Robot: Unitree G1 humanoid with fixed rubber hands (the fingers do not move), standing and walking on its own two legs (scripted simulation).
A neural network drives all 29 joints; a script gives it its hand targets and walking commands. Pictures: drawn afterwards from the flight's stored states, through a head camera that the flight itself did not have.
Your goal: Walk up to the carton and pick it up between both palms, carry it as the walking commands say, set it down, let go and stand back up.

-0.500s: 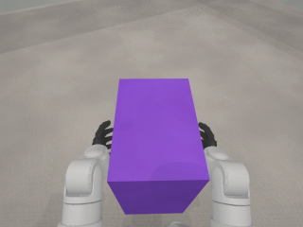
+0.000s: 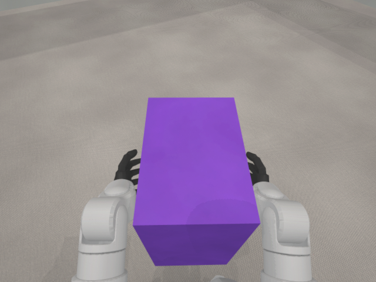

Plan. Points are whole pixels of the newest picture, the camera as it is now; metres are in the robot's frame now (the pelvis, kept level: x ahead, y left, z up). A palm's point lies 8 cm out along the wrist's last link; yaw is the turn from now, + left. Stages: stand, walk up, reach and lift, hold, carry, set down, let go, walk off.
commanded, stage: carry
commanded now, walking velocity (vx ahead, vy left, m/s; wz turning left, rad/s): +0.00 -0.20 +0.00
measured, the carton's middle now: (191, 189) +0.30 +0.00 +0.03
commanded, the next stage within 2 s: none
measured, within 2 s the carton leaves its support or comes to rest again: neither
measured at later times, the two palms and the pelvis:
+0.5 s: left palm (147, 211) +0.23 +0.08 +0.09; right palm (292, 211) +0.24 -0.18 +0.08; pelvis -0.05 -0.06 +0.00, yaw +1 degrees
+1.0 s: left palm (191, 240) +0.18 +0.00 +0.09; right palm (349, 242) +0.19 -0.26 +0.08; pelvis -0.10 -0.13 +0.01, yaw +0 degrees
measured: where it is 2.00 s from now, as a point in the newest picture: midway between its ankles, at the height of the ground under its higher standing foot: outside the picture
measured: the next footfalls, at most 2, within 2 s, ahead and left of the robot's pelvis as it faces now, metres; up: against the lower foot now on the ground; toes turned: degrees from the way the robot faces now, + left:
left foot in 0.24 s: -0.02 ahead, +0.13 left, +0.00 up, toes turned +8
right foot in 0.80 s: -0.03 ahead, -0.23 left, +0.00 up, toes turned -4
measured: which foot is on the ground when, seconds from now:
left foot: up 0.00-0.22, down 0.24-0.82, up 0.84-1.00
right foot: down 0.00-0.66, up 0.68-0.78, down 0.80-1.00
